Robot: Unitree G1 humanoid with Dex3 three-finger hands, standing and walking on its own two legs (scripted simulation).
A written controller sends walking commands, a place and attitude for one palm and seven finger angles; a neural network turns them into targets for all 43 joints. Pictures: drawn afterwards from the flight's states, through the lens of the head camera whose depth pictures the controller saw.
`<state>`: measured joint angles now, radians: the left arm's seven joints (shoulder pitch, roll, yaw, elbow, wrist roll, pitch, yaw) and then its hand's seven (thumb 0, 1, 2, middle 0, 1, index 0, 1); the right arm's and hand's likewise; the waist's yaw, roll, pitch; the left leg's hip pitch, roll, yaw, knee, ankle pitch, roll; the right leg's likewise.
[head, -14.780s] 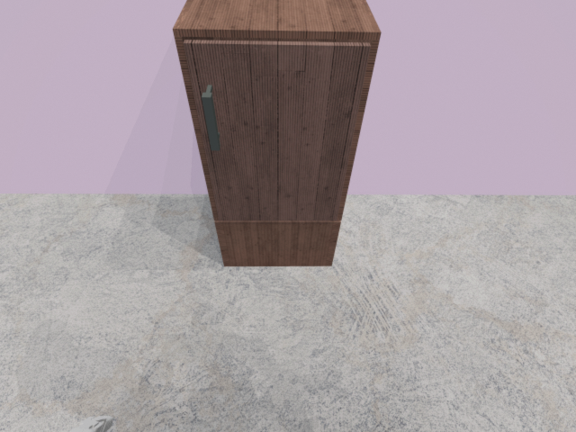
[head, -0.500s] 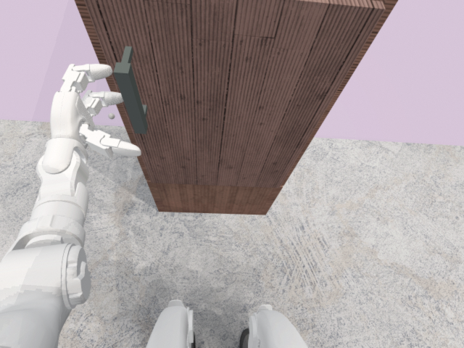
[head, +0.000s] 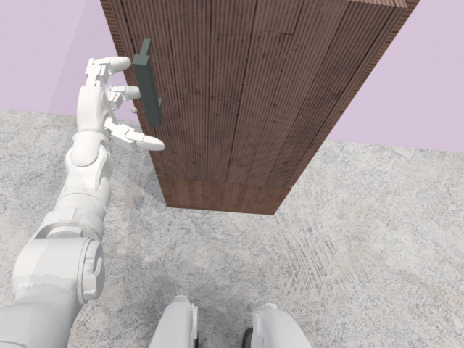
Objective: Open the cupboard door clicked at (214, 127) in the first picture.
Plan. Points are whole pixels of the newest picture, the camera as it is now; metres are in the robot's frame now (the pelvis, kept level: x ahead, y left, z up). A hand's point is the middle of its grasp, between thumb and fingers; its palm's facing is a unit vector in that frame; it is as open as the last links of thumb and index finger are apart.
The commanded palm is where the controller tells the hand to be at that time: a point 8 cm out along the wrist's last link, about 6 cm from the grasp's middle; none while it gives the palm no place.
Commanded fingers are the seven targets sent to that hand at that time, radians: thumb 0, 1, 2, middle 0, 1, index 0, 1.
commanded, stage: slide the fingers in behind the handle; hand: left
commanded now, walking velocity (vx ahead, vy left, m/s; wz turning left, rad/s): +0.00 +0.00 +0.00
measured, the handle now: (151, 86) +0.54 +0.15 +0.07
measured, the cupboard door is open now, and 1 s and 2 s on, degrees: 0 0 0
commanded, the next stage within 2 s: move the hooked fingers beside the handle in 0.14 s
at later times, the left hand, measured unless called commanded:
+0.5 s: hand (132, 109) +0.49 +0.17 +0.06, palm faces +0.03 -1.00 -0.02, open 15.0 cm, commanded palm +0.48 +0.17 +0.07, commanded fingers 0.00 -0.50 0.30 -0.30 -1.20 -0.30 -1.20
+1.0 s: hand (130, 110) +0.49 +0.18 +0.06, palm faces +0.01 -1.00 -0.02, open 15.0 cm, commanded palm +0.47 +0.20 +0.07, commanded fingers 0.00 -0.50 0.30 -0.30 -1.20 -0.30 -1.20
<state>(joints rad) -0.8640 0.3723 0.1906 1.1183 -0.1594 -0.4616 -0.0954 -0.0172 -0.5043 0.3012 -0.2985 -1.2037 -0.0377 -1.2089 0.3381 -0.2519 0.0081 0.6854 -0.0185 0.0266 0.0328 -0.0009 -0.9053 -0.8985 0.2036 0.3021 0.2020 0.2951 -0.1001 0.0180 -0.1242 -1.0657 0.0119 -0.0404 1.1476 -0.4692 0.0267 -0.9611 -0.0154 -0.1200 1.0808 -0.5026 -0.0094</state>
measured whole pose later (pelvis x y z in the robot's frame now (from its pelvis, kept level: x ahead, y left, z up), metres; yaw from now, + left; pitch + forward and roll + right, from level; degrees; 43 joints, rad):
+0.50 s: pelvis -0.01 +0.00 +0.00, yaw +0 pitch +22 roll -4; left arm -0.90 0.41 0.19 1.15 -0.15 -0.45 -0.11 -0.02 -0.50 0.30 -0.30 -1.20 -0.06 -1.24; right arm 0.35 -0.26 0.01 0.69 -0.02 0.01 0.03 0.00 -0.91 -0.90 0.20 0.30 0.20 0.30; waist -0.11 0.02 -0.12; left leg -1.09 0.01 -0.04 1.16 -0.46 0.03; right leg -0.98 -0.02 -0.12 1.09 -0.50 -0.01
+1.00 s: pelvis +0.01 +0.00 +0.01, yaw -1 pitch +22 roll -4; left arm -0.80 0.42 0.28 1.10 -0.15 -0.46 -0.19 -0.02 -0.50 0.30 -0.30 -1.20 -0.09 -1.18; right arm 0.34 -0.26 0.02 0.67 0.00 0.04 0.02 0.00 -0.91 -0.90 0.20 0.30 0.20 0.30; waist -0.11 0.02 -0.12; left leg -1.03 0.03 -0.02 1.12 -0.47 0.02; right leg -0.94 0.00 -0.09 1.06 -0.50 -0.01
